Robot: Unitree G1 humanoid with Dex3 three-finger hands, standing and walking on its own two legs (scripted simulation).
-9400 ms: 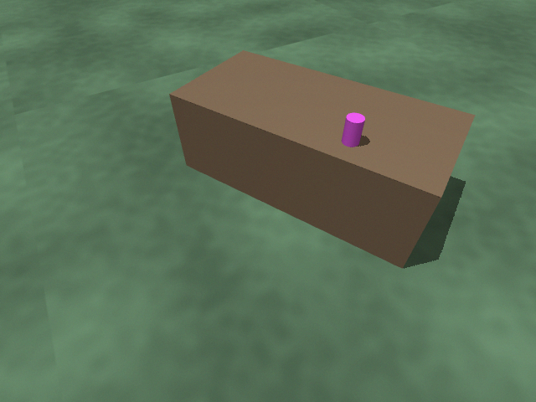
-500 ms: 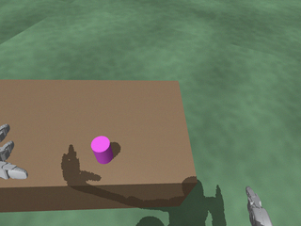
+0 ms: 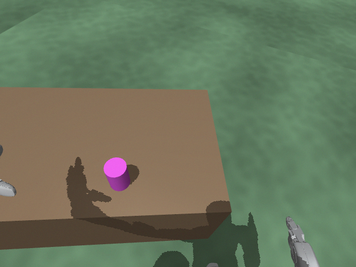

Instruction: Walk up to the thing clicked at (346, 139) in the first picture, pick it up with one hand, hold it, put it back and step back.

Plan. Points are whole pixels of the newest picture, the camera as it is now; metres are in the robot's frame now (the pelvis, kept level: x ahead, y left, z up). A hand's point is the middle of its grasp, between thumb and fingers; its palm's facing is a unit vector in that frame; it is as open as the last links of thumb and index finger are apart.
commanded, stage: go down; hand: left
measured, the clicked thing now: (117, 174) +0.45 +0.18 -0.23
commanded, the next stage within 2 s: approach in 0.30 s
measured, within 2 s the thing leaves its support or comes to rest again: neither
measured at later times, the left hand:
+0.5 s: hand out of the picture +0.38 +0.37 +0.05, palm faces +0.18 -0.98 -0.06, open 17.5 cm
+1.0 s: hand (72, 176) +0.41 +0.29 -0.13, palm faces +0.09 -0.99 +0.07, open 17.6 cm
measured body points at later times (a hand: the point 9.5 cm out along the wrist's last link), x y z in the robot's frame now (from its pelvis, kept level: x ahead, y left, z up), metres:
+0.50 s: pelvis +0.00 +0.00 -0.01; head +0.07 +0.03 +0.43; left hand +0.36 +0.42 +0.06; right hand +0.15 -0.26 -0.06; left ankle -0.03 +0.11 -0.70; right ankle +0.05 -0.14 -0.70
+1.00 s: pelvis -0.05 +0.00 -0.10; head +0.13 +0.07 +0.30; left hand +0.39 +0.34 -0.13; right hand +0.13 -0.27 -0.08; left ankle -0.03 +0.11 -0.70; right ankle +0.05 -0.14 -0.70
